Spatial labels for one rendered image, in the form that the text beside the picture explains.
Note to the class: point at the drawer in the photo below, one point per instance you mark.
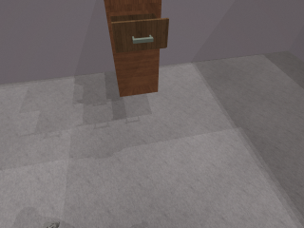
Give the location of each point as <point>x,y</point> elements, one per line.
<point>124,27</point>

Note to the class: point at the cabinet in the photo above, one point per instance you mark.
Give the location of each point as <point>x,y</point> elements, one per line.
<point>137,71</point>

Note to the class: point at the handle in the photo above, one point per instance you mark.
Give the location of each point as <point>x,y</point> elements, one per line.
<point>142,40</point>

